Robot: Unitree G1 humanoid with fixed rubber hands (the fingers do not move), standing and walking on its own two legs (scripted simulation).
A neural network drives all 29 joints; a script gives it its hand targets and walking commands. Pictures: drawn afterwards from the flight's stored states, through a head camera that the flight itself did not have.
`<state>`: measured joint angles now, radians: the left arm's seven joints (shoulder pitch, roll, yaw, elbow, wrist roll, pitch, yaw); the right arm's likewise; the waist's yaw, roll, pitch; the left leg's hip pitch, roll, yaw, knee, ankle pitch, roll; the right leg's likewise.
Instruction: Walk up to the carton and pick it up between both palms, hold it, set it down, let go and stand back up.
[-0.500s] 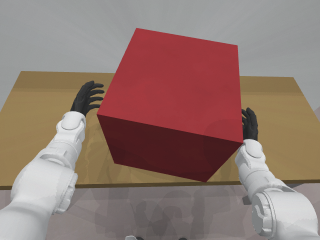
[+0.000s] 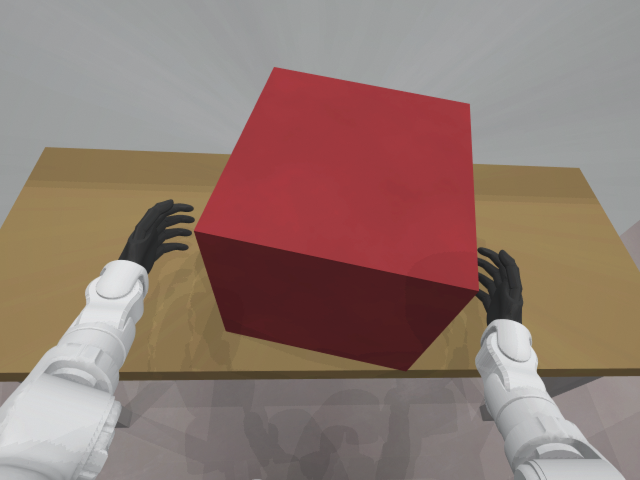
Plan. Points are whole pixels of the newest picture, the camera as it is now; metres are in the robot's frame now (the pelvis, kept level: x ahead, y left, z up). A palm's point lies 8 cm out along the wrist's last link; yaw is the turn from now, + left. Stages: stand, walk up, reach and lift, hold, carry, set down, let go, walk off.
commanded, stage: set down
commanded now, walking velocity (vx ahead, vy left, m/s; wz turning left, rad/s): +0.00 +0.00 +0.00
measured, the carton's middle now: (341, 223) +0.47 -0.05 +0.01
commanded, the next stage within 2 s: none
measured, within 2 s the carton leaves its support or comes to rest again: neither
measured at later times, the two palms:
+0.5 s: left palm (109, 303) +0.34 +0.24 +0.03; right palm (522, 372) +0.25 -0.25 +0.01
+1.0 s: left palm (87, 375) +0.26 +0.25 +0.02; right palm (536, 423) +0.19 -0.24 +0.01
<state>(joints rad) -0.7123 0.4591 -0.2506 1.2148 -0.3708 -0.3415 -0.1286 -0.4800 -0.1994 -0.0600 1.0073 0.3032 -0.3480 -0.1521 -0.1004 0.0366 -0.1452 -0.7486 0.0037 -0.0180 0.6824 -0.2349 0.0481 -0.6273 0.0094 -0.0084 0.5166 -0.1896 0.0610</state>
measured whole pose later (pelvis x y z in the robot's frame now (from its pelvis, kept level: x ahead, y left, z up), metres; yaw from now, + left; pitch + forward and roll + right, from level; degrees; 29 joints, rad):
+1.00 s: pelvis +0.00 -0.03 +0.01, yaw +1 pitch +0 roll -2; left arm -0.02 0.57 -0.09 0.55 -0.37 -0.18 -0.21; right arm 0.24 -0.07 0.01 0.26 0.29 -0.15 -0.28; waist -0.04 -0.02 0.02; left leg -0.34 0.00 -0.01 0.58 -0.24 0.02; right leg -0.27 0.01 0.00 0.52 -0.25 0.02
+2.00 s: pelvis +0.02 -0.06 +0.02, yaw +1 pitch -3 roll +1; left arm 0.17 0.48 -0.05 0.44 -0.26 -0.13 -0.18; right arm 0.36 -0.07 0.03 0.26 0.17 -0.14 -0.17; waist 0.00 -0.02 0.08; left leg -0.19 0.00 -0.01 0.48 -0.23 -0.02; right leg -0.18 0.01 0.00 0.52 -0.28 -0.01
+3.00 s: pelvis +0.03 -0.07 +0.02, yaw +1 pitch -3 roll +1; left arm 0.17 0.31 -0.04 0.44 -0.09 0.08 -0.07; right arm 0.24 -0.13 0.03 0.52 0.08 -0.15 -0.05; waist 0.00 -0.02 0.08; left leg -0.18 0.00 -0.01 0.45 -0.22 -0.03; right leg -0.18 0.01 0.00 0.52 -0.29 -0.02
